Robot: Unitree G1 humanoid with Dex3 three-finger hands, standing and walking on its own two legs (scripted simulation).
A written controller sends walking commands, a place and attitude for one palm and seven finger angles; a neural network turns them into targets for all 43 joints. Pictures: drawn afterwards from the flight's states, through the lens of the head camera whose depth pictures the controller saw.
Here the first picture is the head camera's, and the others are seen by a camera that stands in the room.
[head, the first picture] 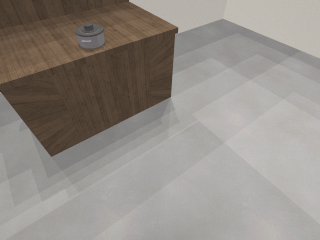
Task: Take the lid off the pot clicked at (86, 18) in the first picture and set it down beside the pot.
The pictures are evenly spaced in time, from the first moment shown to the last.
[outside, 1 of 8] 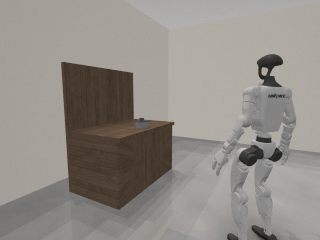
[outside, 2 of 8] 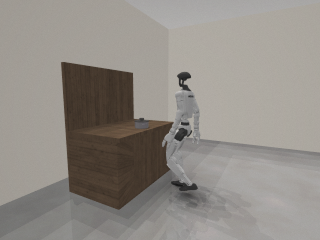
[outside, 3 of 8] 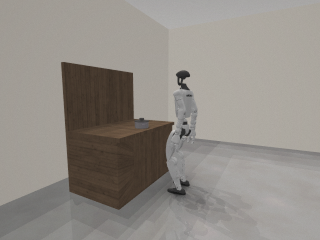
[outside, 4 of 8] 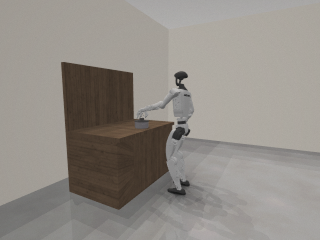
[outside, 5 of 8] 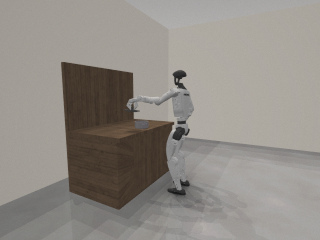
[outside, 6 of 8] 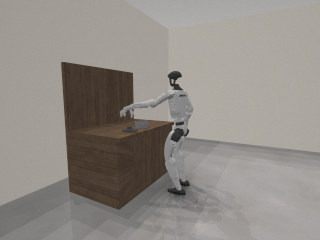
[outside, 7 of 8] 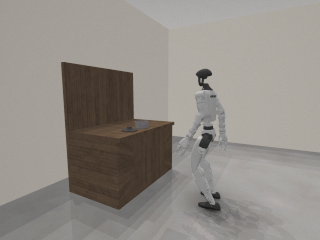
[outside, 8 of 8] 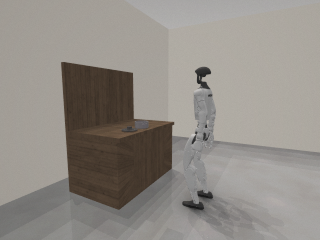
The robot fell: no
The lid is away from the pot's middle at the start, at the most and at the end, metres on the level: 0.00 0.24 0.23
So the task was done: yes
